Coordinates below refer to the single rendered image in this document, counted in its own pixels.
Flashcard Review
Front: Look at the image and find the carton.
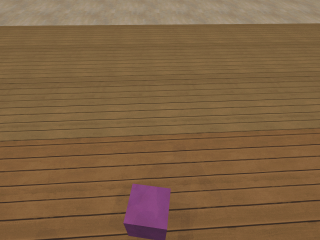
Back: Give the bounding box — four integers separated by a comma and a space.
123, 183, 171, 240

